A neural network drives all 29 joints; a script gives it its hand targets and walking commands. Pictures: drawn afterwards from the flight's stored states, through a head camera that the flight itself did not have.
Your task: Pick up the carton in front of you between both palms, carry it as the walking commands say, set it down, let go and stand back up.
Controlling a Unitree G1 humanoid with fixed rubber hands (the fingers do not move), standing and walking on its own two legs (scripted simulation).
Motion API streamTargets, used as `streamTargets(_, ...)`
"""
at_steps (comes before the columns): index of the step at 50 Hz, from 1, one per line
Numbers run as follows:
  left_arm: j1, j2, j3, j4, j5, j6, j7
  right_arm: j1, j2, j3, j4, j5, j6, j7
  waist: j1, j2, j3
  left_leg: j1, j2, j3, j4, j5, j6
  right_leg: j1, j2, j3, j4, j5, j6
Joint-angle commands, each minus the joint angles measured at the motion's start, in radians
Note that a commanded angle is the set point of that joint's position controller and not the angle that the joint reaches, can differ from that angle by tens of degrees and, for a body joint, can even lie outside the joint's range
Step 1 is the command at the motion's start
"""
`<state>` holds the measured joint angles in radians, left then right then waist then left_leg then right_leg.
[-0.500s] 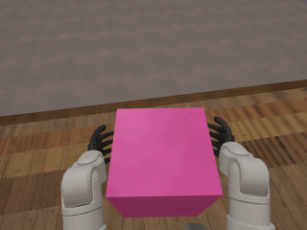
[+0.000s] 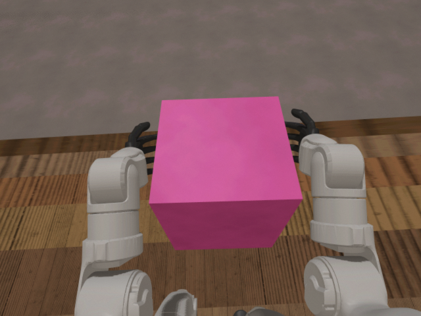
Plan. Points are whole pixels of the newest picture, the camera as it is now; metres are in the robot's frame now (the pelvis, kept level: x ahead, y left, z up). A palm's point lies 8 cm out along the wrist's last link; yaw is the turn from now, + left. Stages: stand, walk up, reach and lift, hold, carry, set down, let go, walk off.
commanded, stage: carry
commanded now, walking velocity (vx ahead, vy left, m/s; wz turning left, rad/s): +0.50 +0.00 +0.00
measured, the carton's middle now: (221, 180) +0.36 +0.01 +0.01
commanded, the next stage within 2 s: none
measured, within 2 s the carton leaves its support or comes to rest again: neither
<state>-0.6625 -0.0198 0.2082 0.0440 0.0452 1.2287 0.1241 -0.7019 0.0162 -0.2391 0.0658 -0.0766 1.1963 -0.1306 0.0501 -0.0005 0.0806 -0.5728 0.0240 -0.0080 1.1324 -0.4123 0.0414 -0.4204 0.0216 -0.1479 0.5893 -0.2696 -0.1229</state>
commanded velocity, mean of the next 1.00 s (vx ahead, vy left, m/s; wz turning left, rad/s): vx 0.50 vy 0.00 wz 0.00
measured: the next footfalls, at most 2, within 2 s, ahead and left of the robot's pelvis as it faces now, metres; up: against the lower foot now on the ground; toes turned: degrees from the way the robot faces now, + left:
left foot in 0.38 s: +0.38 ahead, +0.08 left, -0.16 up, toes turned +1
right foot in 0.84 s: +0.69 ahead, +0.04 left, -0.31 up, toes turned +1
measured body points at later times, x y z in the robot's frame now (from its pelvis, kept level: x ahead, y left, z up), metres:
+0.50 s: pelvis +0.34 +0.07 -0.19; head +0.34 +0.07 +0.26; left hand +0.72 +0.18 -0.06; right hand +0.69 -0.13 -0.05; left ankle +0.34 +0.08 -0.89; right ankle +0.24 -0.08 -0.74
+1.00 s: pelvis +0.68 +0.07 -0.34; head +0.69 +0.09 +0.11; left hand +1.01 +0.27 -0.26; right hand +1.05 -0.03 -0.24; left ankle +0.66 +0.18 -0.96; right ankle +0.65 +0.04 -1.04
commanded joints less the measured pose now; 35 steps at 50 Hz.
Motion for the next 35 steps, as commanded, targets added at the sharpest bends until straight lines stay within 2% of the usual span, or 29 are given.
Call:
streamTargets(1, -0.769, -1.119, -0.673, -0.262, -0.469, -0.046, -0.238, -0.575, 1.128, 0.665, -0.139, 0.393, -0.016, 0.187, 0.011, -0.096, -0.61, -0.128, 0.013, 0.016, -0.143, -0.008, -0.011, 0.602, -0.272, 0.319, -0.057, 0.645, -0.142)
streamTargets(3, -0.726, -1.087, -0.691, -0.291, -0.45, -0.044, -0.238, -0.551, 1.106, 0.69, -0.179, 0.381, -0.019, 0.185, 0.021, -0.12, -0.628, -0.131, -0.007, 0.049, -0.154, 0.049, -0.006, 0.616, -0.265, 0.276, -0.018, 0.819, -0.133)
streamTargets(4, -0.707, -1.072, -0.708, -0.288, -0.439, -0.043, -0.238, -0.549, 1.095, 0.708, -0.19, 0.376, -0.021, 0.185, 0.016, -0.139, -0.655, -0.152, 0.001, 0.05, -0.03, 0.193, 0.01, 0.647, -0.264, 0.251, 0.042, 0.878, -0.121)
streamTargets(7, -0.652, -1.021, -0.73, -0.258, -0.422, -0.045, -0.243, -0.533, 1.044, 0.737, -0.195, 0.375, -0.02, 0.197, 0.029, -0.119, -0.602, -0.299, 0.014, 0.023, 0.004, 0.202, 0.022, 0.699, -0.261, 0.285, 0.091, 0.83, -0.11)
streamTargets(8, -0.621, -1.009, -0.733, -0.237, -0.415, -0.046, -0.245, -0.535, 1.025, 0.745, -0.182, 0.373, -0.016, 0.202, 0.094, -0.102, -0.567, -0.492, 0.019, 0.0, -0.104, 0.32, 0.015, 0.875, -0.219, 0.293, 0.134, 0.656, -0.077)
streamTargets(10, -0.608, -0.985, -0.733, -0.2, -0.414, -0.047, -0.249, -0.519, 1.006, 0.736, -0.14, 0.369, -0.005, 0.218, 0.13, -0.095, -0.489, -0.564, 0.011, 0.029, -0.241, 0.415, -0.006, 0.89, -0.205, 0.34, 0.182, 0.652, -0.082)
streamTargets(11, -0.617, -0.987, -0.736, -0.177, -0.421, -0.046, -0.252, -0.501, 0.989, 0.724, -0.111, 0.36, -0.003, 0.225, 0.118, -0.022, -0.439, -0.467, 0.015, 0.037, -0.411, 0.578, -0.015, 0.76, -0.163, 0.294, 0.207, 0.511, -0.068)
streamTargets(12, -0.626, -0.995, -0.734, -0.148, -0.432, -0.046, -0.258, -0.483, 0.974, 0.702, -0.079, 0.35, 0.001, 0.229, 0.093, 0.015, -0.414, -0.221, -0.006, 0.073, -0.593, 0.759, -0.013, 0.562, -0.124, 0.218, 0.185, 0.375, -0.048)
streamTargets(13, -0.64, -1.005, -0.735, -0.132, -0.44, -0.05, -0.264, -0.468, 0.965, 0.678, -0.055, 0.341, 0.003, 0.232, 0.08, 0.002, -0.38, -0.017, -0.021, 0.105, -0.674, 0.909, -0.003, 0.38, -0.104, 0.163, 0.173, 0.267, -0.032)
streamTargets(14, -0.648, -1.008, -0.722, -0.103, -0.441, -0.052, -0.27, -0.458, 0.956, 0.661, -0.036, 0.333, 0.007, 0.235, 0.05, -0.06, -0.358, 0.155, -0.025, 0.111, -0.641, 0.97, 0.008, 0.222, -0.111, 0.15, 0.172, 0.227, -0.02)
streamTargets(15, -0.646, -1.018, -0.711, -0.07, -0.444, -0.052, -0.275, -0.468, 0.947, 0.644, -0.022, 0.329, 0.01, 0.237, 0.002, -0.107, -0.345, 0.258, -0.019, 0.119, -0.612, 0.984, 0.012, 0.135, -0.107, 0.129, 0.236, 0.201, -0.016)
streamTargets(16, -0.653, -1.018, -0.706, -0.034, -0.445, -0.051, -0.279, -0.467, 0.943, 0.62, 0.015, 0.319, 0.012, 0.239, -0.106, -0.156, -0.473, 0.521, -0.043, 0.155, -0.407, 1.029, 0.033, 0.066, -0.133, 0.075, 0.414, 0.38, 0.017)
streamTargets(17, -0.66, -1.028, -0.704, -0.02, -0.45, -0.052, -0.279, -0.465, 0.929, 0.598, 0.031, 0.317, 0.01, 0.245, -0.215, -0.112, -0.538, 0.66, -0.056, 0.184, -0.41, 0.892, 0.027, 0.05, -0.133, 0.034, 0.635, 0.536, 0.049)
streamTargets(18, -0.712, -1.031, -0.691, -0.028, -0.448, -0.053, -0.273, -0.489, 0.934, 0.589, 0.034, 0.33, 0.008, 0.253, -0.325, 0.036, -0.51, 0.752, -0.017, 0.17, -0.517, 0.831, 0.057, -0.03, -0.092, 0.004, 1.0, 0.452, 0.082)
streamTargets(19, -0.716, -1.028, -0.658, -0.007, -0.42, -0.043, -0.263, -0.493, 0.93, 0.566, 0.069, 0.347, 0.016, 0.262, -0.345, 0.244, -0.344, 0.691, 0.043, 0.062, -0.646, 0.744, 0.09, -0.191, 0.062, 0.034, 1.308, -0.232, 0.089)
streamTargets(20, -0.742, -0.983, -0.614, 0.003, -0.387, -0.024, -0.247, -0.499, 0.913, 0.58, 0.111, 0.387, 0.022, 0.267, -0.143, 0.397, -0.31, 0.755, 0.162, -0.085, -0.399, 1.548, 0.073, -0.401, 0.11, 0.148, 1.376, -0.501, 0.076)
streamTargets(21, -0.692, -0.927, -0.563, 0.051, -0.339, -0.01, -0.22, -0.543, 0.95, 0.586, 0.136, 0.437, 0.026, 0.272, -0.112, 0.27, -0.403, 0.797, 0.239, -0.224, -0.413, 1.495, 0.096, -0.421, 0.07, 0.239, 1.229, -0.406, 0.086)
streamTargets(22, -0.672, -0.905, -0.532, 0.047, -0.32, -0.013, -0.199, -0.606, 1.001, 0.614, 0.1, 0.477, 0.021, 0.28, -0.1, 0.124, -0.408, 0.713, 0.245, -0.273, -0.474, 1.174, 0.111, -0.417, 0.011, 0.233, 1.091, -0.331, 0.091)
streamTargets(23, -0.674, -0.907, -0.519, 0.038, -0.307, -0.021, -0.186, -0.669, 1.052, 0.629, 0.077, 0.521, 0.018, 0.287, -0.087, 0.069, -0.44, 0.666, 0.243, -0.324, -0.455, 1.007, 0.091, -0.395, -0.037, 0.229, 1.044, -0.342, 0.1)
streamTargets(24, -0.658, -0.928, -0.507, 0.034, -0.301, -0.027, -0.175, -0.71, 1.084, 0.636, 0.057, 0.556, 0.014, 0.29, -0.077, 0.007, -0.465, 0.62, 0.238, -0.37, -0.46, 0.976, 0.064, -0.396, -0.043, 0.268, 0.889, -0.173, 0.102)
streamTargets(25, -0.69, -0.944, -0.512, -0.011, -0.305, -0.034, -0.171, -0.767, 1.123, 0.652, 0.012, 0.58, 0.001, 0.288, -0.08, 0.113, -0.496, 0.601, 0.268, -0.465, -0.421, 1.035, 0.09, -0.396, -0.059, 0.25, 0.891, -0.186, 0.101)
streamTargets(26, -0.721, -0.977, -0.517, -0.043, -0.315, -0.041, -0.167, -0.78, 1.14, 0.654, -0.008, 0.594, -0.007, 0.285, -0.078, 0.064, -0.51, 0.539, 0.292, -0.461, -0.456, 0.919, 0.151, -0.392, -0.073, 0.266, 0.756, -0.071, 0.114)
streamTargets(27, -0.754, -0.997, -0.529, -0.079, -0.326, -0.051, -0.166, -0.802, 1.174, 0.665, -0.04, 0.597, -0.019, 0.279, -0.105, 0.042, -0.495, 0.499, 0.277, -0.531, -0.503, 0.791, 0.189, -0.391, -0.068, 0.255, 0.689, -0.103, 0.119)
streamTargets(29, -0.745, -1.053, -0.57, -0.122, -0.342, -0.077, -0.17, -0.796, 1.207, 0.687, -0.083, 0.591, -0.036, 0.269, -0.105, 0.043, -0.504, 0.558, 0.251, -0.468, -0.482, 0.9, 0.184, -0.439, -0.08, 0.21, 0.692, -0.099, 0.114)
streamTargets(30, -0.739, -1.06, -0.582, -0.136, -0.345, -0.09, -0.173, -0.776, 1.223, 0.704, -0.087, 0.584, -0.046, 0.266, -0.102, 0.032, -0.545, 0.616, 0.22, -0.395, -0.402, 0.998, 0.154, -0.457, -0.085, 0.187, 0.737, 0.049, 0.087)
streamTargets(31, -0.71, -1.069, -0.601, -0.14, -0.348, -0.103, -0.176, -0.735, 1.233, 0.722, -0.095, 0.577, -0.058, 0.262, -0.111, 0.028, -0.556, 0.667, 0.185, -0.345, -0.361, 1.012, 0.117, -0.501, -0.081, 0.166, 0.711, 0.093, 0.071)
streamTargets(32, -0.686, -1.082, -0.629, -0.158, -0.348, -0.115, -0.178, -0.7, 1.229, 0.732, -0.111, 0.574, -0.071, 0.262, -0.143, -0.007, -0.545, 0.704, 0.092, -0.269, -0.296, 0.823, 0.071, -0.541, -0.078, 0.185, 0.541, 0.285, 0.058)
streamTargets(34, -0.624, -1.089, -0.676, -0.165, -0.345, -0.138, -0.18, -0.599, 1.217, 0.742, -0.105, 0.541, -0.092, 0.26, -0.188, 0.062, -0.564, 0.796, 0.036, -0.226, -0.23, 0.912, 0.051, -0.549, -0.015, 0.103, 0.397, 0.395, 0.055)
streamTargets(35, -0.595, -1.088, -0.687, -0.168, -0.334, -0.149, -0.182, -0.549, 1.216, 0.755, -0.097, 0.529, -0.103, 0.261, -0.191, 0.02, -0.546, 0.775, 0.001, -0.167, -0.196, 0.844, 0.054, -0.496, 0.004, 0.073, 0.241, 0.53, 0.069)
